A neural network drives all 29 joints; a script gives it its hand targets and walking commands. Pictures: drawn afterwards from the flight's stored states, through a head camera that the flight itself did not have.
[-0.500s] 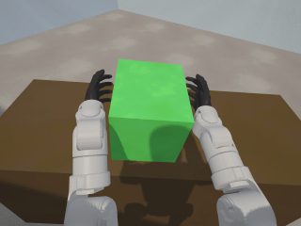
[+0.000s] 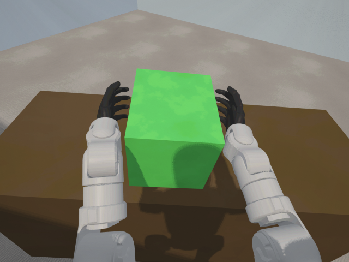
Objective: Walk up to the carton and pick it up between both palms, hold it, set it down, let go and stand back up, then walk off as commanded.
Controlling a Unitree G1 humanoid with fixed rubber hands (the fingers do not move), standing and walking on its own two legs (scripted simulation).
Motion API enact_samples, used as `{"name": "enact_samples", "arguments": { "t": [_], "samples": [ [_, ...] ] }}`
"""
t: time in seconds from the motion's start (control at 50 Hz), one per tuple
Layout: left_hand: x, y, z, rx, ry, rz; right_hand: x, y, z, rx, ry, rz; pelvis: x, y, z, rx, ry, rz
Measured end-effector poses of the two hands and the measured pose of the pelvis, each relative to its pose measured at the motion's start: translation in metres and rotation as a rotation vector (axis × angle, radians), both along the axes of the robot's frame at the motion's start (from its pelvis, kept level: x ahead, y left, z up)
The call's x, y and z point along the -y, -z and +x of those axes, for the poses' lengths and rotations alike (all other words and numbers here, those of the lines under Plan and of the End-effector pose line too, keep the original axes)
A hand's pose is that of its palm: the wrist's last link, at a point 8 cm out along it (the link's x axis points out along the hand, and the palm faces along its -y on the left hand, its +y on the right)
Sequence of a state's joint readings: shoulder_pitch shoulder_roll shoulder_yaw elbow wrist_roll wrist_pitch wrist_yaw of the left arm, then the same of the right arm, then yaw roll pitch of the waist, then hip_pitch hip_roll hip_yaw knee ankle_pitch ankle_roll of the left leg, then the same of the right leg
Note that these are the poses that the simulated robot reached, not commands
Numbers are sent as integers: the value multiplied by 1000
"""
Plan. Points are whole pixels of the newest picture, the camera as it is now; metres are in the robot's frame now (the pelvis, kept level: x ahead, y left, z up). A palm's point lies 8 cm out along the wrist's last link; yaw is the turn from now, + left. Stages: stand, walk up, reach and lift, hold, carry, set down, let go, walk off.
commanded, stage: hold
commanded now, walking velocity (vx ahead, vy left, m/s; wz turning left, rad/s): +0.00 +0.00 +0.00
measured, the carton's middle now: (170, 129) +0.38 +0.01 +0.12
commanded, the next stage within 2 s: none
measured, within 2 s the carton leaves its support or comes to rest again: neither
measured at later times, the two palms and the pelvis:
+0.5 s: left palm (109, 117) +0.35 +0.14 +0.19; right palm (235, 121) +0.35 -0.13 +0.18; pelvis +0.00 +0.00 +0.00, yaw +0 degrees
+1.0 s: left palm (109, 116) +0.35 +0.14 +0.19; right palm (234, 121) +0.36 -0.13 +0.17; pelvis +0.01 +0.00 +0.00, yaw +0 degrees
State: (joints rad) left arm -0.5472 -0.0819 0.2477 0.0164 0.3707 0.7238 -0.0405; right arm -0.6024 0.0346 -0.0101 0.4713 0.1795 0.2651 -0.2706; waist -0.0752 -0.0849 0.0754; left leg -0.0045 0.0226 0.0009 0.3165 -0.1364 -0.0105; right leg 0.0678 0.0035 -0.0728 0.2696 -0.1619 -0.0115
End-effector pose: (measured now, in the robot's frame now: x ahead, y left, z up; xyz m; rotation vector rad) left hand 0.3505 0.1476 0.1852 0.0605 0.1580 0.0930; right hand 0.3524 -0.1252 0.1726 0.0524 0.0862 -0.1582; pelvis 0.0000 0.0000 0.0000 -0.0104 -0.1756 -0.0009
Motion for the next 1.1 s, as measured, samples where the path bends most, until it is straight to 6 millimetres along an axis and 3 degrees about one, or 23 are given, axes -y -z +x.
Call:
{"name": "enact_samples", "arguments": {
  "t": [1.1],
  "samples": [
    [3,-3,1,10,0,16,3,-1,2,13,-4,7,0,0,6,12,-6,-1]
  ]
}}
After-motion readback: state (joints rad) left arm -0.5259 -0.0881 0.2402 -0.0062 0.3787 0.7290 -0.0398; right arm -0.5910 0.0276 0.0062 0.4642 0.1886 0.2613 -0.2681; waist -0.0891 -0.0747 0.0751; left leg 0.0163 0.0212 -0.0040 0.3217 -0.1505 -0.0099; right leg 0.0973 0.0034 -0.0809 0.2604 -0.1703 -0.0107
